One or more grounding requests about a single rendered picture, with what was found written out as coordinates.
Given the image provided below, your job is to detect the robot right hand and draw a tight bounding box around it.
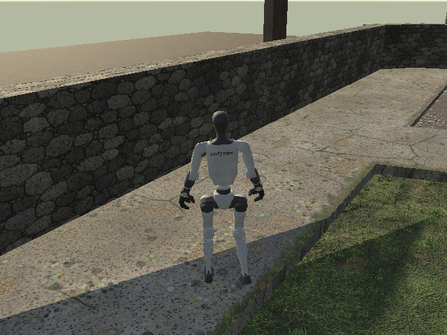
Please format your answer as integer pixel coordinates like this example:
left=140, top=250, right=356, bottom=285
left=248, top=188, right=265, bottom=202

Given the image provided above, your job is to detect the robot head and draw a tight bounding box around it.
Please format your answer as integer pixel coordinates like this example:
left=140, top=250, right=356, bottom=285
left=210, top=111, right=234, bottom=145

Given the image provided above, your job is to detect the robot left forearm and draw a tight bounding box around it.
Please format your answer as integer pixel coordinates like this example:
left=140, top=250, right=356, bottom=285
left=180, top=170, right=195, bottom=198

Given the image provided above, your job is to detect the left robot thigh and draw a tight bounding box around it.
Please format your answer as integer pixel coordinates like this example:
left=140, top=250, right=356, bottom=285
left=200, top=195, right=214, bottom=239

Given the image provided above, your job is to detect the robot right forearm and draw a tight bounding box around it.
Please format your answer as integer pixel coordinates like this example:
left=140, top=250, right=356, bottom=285
left=250, top=168, right=263, bottom=191

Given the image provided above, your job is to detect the robot left upper arm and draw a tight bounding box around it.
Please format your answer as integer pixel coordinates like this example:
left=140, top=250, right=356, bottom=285
left=188, top=142, right=207, bottom=181

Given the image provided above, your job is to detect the robot left hand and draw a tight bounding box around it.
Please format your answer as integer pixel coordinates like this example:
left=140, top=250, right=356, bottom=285
left=179, top=195, right=195, bottom=209

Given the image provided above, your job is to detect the robot right upper arm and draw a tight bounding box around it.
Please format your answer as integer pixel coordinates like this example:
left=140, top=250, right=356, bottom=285
left=236, top=140, right=257, bottom=179

